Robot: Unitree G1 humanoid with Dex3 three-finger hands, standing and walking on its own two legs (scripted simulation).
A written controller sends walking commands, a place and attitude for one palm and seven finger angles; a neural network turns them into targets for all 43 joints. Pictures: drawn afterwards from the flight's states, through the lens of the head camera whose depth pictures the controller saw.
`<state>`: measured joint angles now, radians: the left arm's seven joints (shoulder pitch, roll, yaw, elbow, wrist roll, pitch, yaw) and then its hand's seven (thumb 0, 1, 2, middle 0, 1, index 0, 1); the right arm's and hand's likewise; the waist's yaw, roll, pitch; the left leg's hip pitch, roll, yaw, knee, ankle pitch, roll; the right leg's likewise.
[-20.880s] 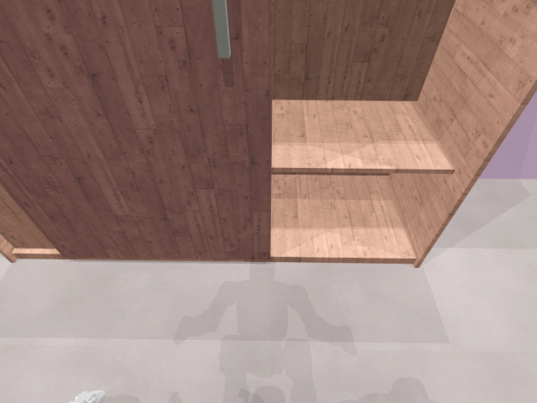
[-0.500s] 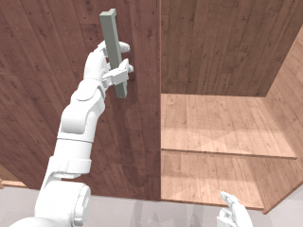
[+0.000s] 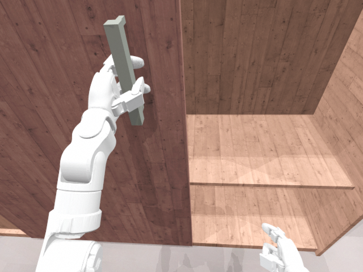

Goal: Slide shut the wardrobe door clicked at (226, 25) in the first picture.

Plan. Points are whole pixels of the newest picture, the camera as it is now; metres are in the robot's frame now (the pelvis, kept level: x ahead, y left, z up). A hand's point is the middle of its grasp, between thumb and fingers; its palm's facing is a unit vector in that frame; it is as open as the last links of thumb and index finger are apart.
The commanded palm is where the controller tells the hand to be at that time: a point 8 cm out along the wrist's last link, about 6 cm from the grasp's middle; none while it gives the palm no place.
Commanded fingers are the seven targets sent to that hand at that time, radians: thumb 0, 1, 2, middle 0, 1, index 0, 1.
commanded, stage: tug the door sideways, standing still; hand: left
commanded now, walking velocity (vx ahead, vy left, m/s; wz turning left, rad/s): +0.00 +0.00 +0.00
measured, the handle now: (130, 75) +0.41 +0.12 +0.27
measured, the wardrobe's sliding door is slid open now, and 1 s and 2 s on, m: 0.63 0.62 0.50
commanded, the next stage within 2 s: step sideways, sliding the door along in 0.86 s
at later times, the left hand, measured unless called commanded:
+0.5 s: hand (139, 95) +0.37 +0.09 +0.25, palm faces +0.05 -1.00 -0.06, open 6.0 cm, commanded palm +0.34 +0.10 +0.26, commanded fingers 0.00 0.90 0.90 -0.45 -1.40 -0.45 -1.40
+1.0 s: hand (142, 95) +0.37 +0.09 +0.25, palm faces +0.05 -1.00 -0.08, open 6.1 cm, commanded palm +0.35 +0.12 +0.26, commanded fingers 0.00 0.90 0.90 -0.45 -1.40 -0.45 -1.40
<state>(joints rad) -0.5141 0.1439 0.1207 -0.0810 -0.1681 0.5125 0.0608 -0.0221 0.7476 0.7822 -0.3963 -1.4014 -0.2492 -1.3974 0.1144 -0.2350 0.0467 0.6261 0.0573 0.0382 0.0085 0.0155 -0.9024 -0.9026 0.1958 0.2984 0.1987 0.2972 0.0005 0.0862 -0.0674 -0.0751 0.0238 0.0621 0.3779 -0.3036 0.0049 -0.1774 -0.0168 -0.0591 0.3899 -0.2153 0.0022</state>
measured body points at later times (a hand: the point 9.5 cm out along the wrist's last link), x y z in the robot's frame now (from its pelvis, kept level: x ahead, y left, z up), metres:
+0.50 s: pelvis +0.00 +0.00 +0.00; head -0.01 -0.02 +0.45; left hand +0.36 +0.15 +0.26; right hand +0.24 -0.17 -0.09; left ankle -0.07 +0.11 -0.74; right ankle -0.01 -0.12 -0.74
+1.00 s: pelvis -0.03 +0.01 +0.00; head -0.04 -0.01 +0.45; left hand +0.36 +0.14 +0.26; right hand +0.16 -0.18 -0.12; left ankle -0.07 +0.11 -0.74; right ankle -0.01 -0.12 -0.74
